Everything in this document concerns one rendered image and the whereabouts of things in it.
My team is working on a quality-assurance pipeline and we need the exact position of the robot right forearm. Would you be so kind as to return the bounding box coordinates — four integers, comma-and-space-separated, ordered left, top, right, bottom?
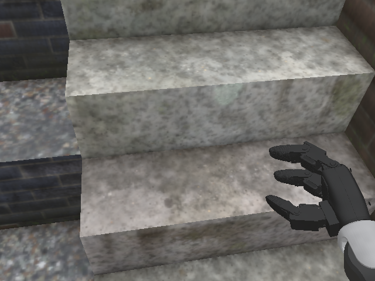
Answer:
337, 220, 375, 281

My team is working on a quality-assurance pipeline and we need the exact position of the right robot hand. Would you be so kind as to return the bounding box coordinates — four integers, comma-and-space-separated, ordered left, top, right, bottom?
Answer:
265, 141, 371, 237

